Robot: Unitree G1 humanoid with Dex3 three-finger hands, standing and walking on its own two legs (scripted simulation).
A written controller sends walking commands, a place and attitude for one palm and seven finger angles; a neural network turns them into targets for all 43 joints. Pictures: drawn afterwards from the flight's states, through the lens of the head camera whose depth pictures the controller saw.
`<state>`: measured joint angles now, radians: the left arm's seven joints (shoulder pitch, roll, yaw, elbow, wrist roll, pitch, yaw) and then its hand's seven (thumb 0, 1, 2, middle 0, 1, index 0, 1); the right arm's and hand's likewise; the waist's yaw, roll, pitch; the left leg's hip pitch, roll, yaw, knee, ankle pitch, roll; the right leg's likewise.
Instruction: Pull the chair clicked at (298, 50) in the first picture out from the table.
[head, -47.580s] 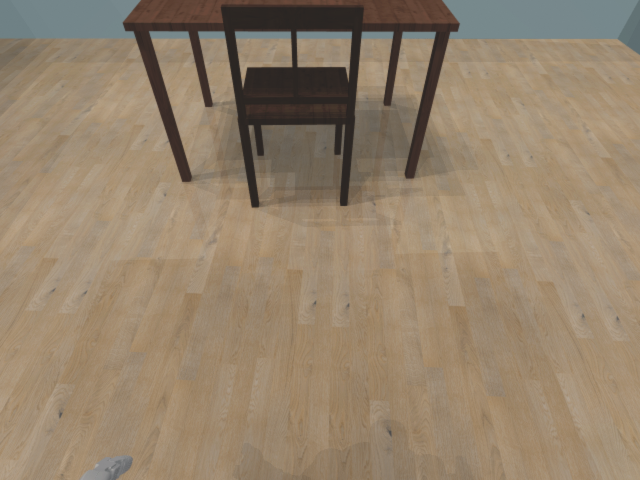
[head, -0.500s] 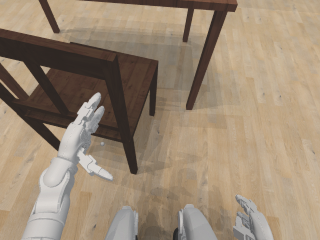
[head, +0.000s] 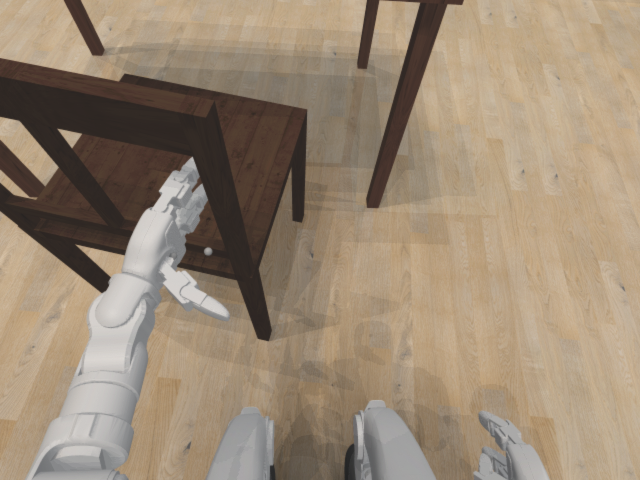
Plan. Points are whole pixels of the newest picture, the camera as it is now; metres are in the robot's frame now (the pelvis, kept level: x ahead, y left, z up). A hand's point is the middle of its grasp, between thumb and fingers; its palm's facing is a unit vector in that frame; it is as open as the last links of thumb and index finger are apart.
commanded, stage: push the fingers through the gap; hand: left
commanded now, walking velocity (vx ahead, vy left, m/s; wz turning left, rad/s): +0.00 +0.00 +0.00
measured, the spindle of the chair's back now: (82, 178) +0.50 +0.32 +0.01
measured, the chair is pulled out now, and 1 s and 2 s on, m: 0.23 0.23 0.23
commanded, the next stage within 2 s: hook a spindle and tug to test in 0.80 s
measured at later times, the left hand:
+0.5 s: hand (220, 222) +0.42 +0.12 +0.03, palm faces -0.26 -0.97 -0.03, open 16.9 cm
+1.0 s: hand (222, 219) +0.43 +0.12 +0.03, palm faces -0.25 -0.97 -0.04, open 16.8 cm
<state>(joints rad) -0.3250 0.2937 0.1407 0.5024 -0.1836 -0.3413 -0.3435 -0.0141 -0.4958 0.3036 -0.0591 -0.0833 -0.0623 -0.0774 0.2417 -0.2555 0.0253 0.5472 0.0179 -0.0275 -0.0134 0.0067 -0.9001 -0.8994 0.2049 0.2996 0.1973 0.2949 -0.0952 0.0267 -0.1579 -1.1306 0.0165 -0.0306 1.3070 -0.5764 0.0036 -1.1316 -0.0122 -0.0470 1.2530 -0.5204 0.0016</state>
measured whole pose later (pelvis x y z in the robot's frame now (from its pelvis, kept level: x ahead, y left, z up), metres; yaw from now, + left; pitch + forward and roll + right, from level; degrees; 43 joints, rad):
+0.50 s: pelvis +0.00 +0.00 +0.00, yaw +0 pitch +24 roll -2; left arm -0.52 0.30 0.17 0.71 -0.15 -0.38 -0.31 -0.01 -0.50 0.30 -0.06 -0.08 -0.06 -0.08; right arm 0.25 -0.25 0.03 0.57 0.01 0.01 -0.01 0.00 -0.90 -0.90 0.21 0.30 0.20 0.29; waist -0.12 0.03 -0.15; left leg -1.16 0.02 -0.03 1.31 -0.57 0.01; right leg -1.17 -0.01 -0.04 1.26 -0.51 0.00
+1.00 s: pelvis +0.00 +0.00 +0.00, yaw -1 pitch +25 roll -2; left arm -0.52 0.29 0.17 0.72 -0.15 -0.41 -0.30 -0.01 -0.50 0.30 -0.07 -0.11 -0.07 -0.11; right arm 0.26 -0.25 0.02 0.57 0.01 0.03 0.01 0.00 -0.90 -0.90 0.20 0.30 0.20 0.29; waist -0.12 0.03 -0.15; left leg -1.15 0.02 -0.02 1.30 -0.57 0.01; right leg -1.16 -0.01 -0.03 1.25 -0.51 0.01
